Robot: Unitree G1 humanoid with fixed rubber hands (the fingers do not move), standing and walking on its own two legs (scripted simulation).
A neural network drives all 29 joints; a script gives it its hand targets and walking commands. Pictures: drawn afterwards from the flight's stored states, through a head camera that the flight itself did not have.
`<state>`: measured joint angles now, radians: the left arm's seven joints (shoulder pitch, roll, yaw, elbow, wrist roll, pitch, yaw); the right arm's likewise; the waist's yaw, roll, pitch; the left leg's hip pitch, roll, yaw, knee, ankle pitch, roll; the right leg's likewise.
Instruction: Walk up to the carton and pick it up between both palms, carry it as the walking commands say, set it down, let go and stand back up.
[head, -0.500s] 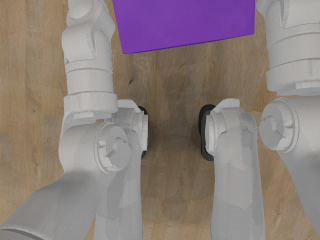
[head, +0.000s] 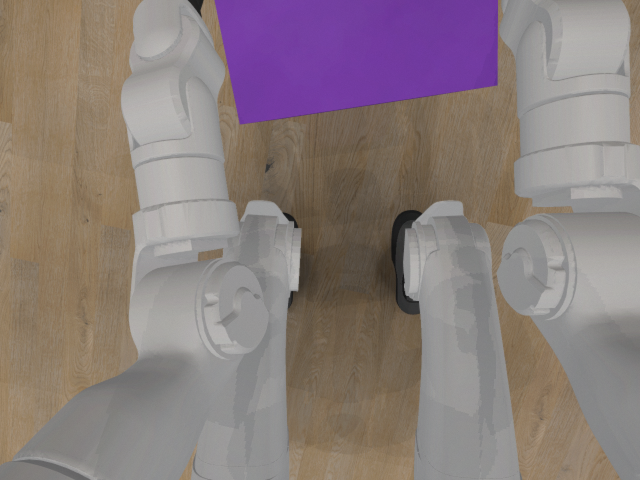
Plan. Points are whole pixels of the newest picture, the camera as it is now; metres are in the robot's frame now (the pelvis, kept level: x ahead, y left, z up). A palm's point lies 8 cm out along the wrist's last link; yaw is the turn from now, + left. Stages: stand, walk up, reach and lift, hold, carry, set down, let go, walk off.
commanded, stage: reach and lift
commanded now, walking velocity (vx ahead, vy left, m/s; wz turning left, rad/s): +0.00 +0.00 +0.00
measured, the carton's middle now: out of the picture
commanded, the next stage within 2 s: none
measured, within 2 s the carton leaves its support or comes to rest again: neither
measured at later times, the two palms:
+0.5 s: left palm out of the picture +0.50 +0.16 -0.03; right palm out of the picture +0.54 -0.13 -0.04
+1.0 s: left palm out of the picture +0.48 +0.16 +0.05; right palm out of the picture +0.52 -0.13 +0.04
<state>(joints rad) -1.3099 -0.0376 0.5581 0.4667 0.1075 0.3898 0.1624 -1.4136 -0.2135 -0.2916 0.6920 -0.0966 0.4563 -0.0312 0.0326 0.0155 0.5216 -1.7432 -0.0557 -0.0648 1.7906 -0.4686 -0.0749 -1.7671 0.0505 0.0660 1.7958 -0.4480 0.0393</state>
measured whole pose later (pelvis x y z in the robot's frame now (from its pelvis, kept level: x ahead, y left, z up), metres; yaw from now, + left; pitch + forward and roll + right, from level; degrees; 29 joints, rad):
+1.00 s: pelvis +0.00 +0.00 +0.11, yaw +0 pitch +15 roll +1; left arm -1.07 -0.10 0.49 0.37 0.12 0.42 0.16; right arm -1.16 -0.12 -0.30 0.58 -0.11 0.47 -0.02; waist 0.03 0.01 0.49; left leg -1.30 -0.05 -0.07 1.43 -0.40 -0.06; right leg -1.32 0.04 0.07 1.43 -0.38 0.04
